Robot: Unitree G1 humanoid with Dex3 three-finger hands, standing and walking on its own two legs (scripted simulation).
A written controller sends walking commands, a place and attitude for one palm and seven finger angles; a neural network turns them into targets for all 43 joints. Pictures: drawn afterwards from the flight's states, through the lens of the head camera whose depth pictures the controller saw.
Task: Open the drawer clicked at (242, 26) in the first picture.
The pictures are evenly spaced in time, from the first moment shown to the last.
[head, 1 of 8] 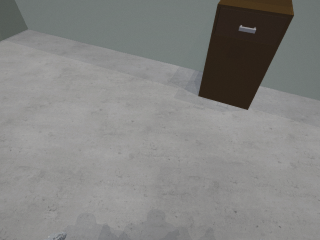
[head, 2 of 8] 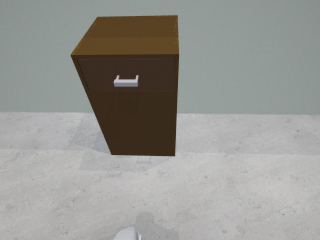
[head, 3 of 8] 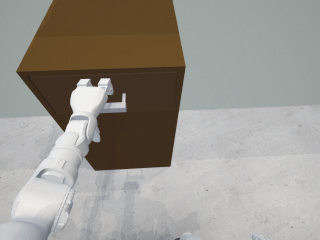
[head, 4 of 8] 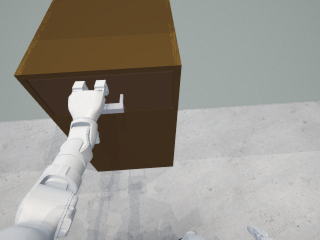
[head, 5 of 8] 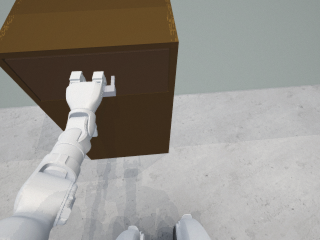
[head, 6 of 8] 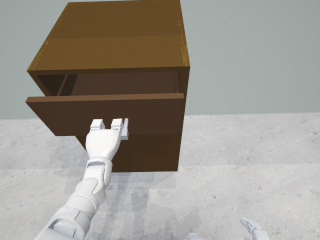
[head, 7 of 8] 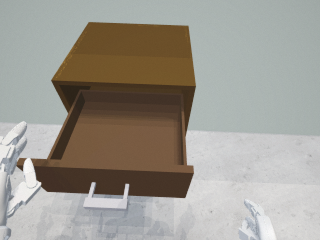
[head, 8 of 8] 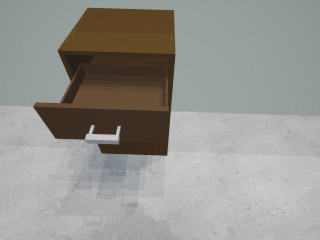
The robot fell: no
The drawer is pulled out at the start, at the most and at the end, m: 0.00 0.30 0.30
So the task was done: yes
